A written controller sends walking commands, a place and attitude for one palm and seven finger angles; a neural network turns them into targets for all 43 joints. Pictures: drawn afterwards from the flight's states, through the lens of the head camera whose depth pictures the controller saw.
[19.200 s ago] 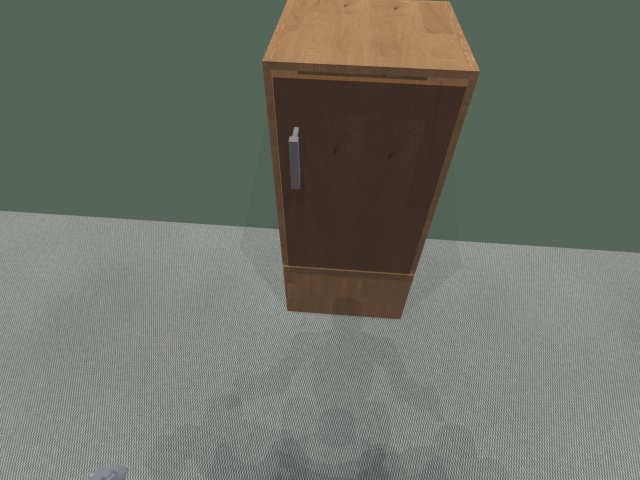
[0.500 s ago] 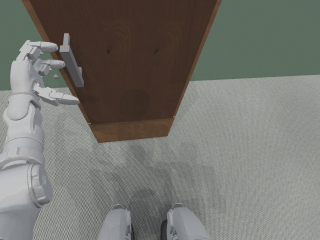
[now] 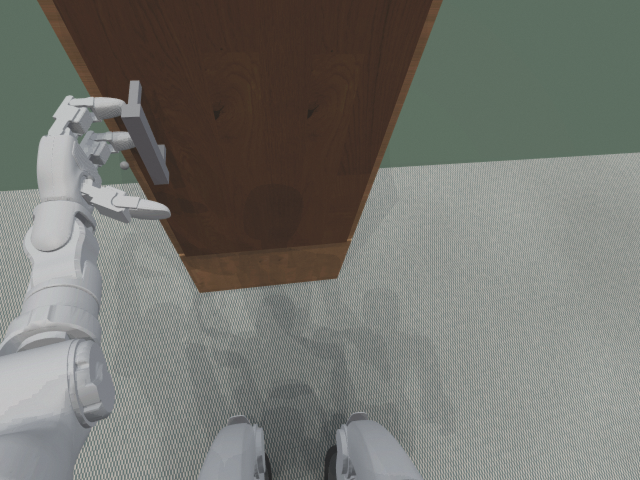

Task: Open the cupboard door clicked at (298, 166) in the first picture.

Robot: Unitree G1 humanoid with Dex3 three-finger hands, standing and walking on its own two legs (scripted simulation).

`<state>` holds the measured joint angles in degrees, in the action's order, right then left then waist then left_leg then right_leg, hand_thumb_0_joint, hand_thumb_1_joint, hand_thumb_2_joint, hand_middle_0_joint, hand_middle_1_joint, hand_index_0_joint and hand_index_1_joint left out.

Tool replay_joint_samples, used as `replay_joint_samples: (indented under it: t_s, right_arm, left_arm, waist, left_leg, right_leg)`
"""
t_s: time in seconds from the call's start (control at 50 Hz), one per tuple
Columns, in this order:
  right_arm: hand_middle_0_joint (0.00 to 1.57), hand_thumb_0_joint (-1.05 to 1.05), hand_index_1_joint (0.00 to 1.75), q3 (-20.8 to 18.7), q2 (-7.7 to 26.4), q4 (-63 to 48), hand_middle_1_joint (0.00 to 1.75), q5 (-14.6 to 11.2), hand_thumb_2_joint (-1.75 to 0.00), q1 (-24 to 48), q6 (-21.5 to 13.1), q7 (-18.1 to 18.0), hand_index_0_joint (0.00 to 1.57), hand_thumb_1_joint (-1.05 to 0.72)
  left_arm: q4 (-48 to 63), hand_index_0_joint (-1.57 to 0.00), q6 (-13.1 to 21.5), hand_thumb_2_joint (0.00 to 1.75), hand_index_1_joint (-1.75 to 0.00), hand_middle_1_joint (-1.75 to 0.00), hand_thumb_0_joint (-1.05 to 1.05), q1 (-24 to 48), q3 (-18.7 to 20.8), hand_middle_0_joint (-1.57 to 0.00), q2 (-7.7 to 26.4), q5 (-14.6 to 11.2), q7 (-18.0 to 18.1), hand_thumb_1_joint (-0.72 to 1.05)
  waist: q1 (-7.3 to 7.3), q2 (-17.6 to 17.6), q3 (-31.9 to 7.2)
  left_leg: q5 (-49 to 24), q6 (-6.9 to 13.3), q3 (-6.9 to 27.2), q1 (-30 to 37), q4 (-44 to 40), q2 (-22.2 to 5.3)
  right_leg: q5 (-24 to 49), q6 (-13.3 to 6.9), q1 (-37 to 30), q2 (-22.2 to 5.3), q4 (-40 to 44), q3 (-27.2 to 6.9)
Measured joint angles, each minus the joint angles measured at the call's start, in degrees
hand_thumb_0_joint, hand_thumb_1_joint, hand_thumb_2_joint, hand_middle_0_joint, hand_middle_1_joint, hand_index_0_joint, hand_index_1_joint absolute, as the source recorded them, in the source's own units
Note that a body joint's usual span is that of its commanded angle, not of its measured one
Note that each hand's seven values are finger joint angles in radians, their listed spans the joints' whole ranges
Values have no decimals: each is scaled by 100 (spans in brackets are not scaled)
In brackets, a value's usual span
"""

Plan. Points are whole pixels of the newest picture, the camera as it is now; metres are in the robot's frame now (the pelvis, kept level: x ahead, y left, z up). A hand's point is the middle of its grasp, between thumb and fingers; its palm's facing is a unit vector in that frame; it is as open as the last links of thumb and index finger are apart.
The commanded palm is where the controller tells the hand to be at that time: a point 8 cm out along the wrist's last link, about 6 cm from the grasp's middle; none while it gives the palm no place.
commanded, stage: slide the fingers in behind the handle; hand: left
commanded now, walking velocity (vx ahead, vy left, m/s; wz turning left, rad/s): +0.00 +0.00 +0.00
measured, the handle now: (149, 136) +0.53 +0.20 +0.05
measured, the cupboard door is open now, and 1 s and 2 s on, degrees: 0 1 1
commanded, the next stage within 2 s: close the thumb around the handle in 1.44 s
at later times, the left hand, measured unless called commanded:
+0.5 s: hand (159, 165) +0.49 +0.18 +0.05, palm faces +0.08 -1.00 -0.02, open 13.9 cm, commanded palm +0.46 +0.21 +0.05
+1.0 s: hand (173, 165) +0.48 +0.16 +0.05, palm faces +0.12 -0.99 -0.01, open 13.9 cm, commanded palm +0.45 +0.18 +0.05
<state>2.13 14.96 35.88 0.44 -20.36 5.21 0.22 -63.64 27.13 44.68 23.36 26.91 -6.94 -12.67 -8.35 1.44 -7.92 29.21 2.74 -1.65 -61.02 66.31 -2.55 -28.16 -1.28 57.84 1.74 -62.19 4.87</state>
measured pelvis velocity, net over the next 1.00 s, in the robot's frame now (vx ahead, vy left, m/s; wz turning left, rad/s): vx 0.00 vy -0.01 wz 0.02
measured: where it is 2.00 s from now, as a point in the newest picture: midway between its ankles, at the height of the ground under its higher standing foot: outside the picture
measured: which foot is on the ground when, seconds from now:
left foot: down 0.00-1.00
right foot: down 0.00-1.00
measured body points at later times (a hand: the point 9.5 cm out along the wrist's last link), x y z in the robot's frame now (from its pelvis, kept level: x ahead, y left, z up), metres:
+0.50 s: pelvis +0.00 -0.01 +0.00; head +0.13 +0.02 +0.43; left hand +0.47 +0.23 +0.05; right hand +0.03 -0.27 -0.12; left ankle +0.01 +0.09 -0.65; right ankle +0.01 -0.11 -0.65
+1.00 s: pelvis +0.00 -0.01 +0.00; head +0.13 +0.01 +0.43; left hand +0.47 +0.21 +0.05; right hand +0.03 -0.27 -0.12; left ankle +0.01 +0.09 -0.65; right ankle +0.01 -0.11 -0.65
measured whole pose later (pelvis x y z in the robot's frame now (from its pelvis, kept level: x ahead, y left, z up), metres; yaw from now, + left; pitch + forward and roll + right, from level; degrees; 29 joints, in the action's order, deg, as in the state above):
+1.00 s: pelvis +0.00 -0.01 +0.00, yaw +1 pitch +24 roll -3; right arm 0.4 14.4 37.4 1.7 -20.4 4.4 2.2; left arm -62.5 29.4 44.5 16.7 19.5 -6.0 -2.5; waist -7.6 1.8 -8.7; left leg 29.0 1.8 -1.3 -60.4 65.7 -2.0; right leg -29.0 -2.2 57.6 1.4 -62.9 5.1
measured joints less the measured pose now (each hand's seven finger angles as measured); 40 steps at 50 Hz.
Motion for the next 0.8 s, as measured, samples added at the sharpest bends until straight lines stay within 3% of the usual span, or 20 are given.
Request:
replay_joint_samples:
  t_s: [0.2,0.26,0.42,0.58,0.8]
  right_arm:
    - [20,1,30,-50,1,33,30,38,-90,43,-15,41,20,-90]
    - [20,1,30,-44,-6,13,30,56,-90,62,-29,45,20,-90]
    - [20,1,30,-46,-44,34,30,80,-90,69,-54,72,20,-90]
    - [20,1,30,-63,-56,80,30,106,-90,38,-67,116,20,-90]
    - [20,1,30,-100,-72,31,30,112,-90,-27,-65,159,20,-90]
  left_arm:
    - [-17,-30,59,30,-121,-121,-1,71,-268,-30,-216,72,188,-50]
    - [-48,-31,124,30,-122,-121,-1,97,-171,-31,-302,111,334,-50]
    - [-76,-32,135,30,-123,-122,-1,172,-328,-32,-294,175,501,-50]
    - [-58,-31,190,30,-122,-121,-1,199,-452,-31,-576,213,693,-50]
    - [3,-32,187,30,-124,-122,-1,90,-422,-33,-558,217,859,-50]
  waist:
    - [5,6,-17]
    - [-16,1,-24]
    - [-11,20,0]
    - [-18,50,-38]
    - [-27,32,-51]
  left_leg:
    - [-2,-18,27,-40,28,22]
    - [-2,-20,19,-66,44,22]
    - [-12,-44,42,-117,80,29]
    - [-34,-58,24,-63,20,33]
    - [-29,-88,-4,-9,-13,16]
  right_leg:
    - [-24,-17,35,-20,-48,25]
    - [-31,-22,73,-22,-80,17]
    - [-43,-46,124,-28,-138,39]
    - [-34,-60,94,-30,-113,19]
    - [-51,-90,78,-11,-127,-14]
